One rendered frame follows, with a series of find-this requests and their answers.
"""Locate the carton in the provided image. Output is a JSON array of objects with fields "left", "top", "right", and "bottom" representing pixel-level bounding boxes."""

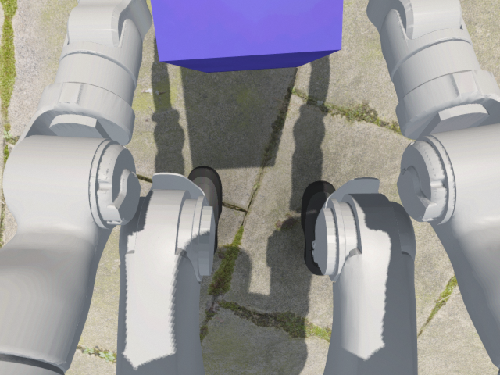
[{"left": 151, "top": 0, "right": 343, "bottom": 73}]

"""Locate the robot left foot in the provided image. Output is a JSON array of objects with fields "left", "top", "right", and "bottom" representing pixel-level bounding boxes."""
[{"left": 188, "top": 166, "right": 223, "bottom": 254}]

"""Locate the right robot forearm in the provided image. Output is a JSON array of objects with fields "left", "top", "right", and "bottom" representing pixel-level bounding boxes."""
[{"left": 366, "top": 0, "right": 500, "bottom": 140}]

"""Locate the left robot upper arm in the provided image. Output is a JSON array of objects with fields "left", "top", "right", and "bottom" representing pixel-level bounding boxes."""
[{"left": 0, "top": 135, "right": 141, "bottom": 375}]

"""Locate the left robot shin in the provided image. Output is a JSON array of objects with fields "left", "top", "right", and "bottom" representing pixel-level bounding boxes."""
[{"left": 119, "top": 173, "right": 210, "bottom": 261}]

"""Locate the right robot upper arm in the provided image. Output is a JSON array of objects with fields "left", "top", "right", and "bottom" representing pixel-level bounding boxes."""
[{"left": 397, "top": 123, "right": 500, "bottom": 375}]

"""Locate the left robot forearm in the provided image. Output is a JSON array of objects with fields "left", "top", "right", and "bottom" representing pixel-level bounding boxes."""
[{"left": 2, "top": 0, "right": 152, "bottom": 211}]

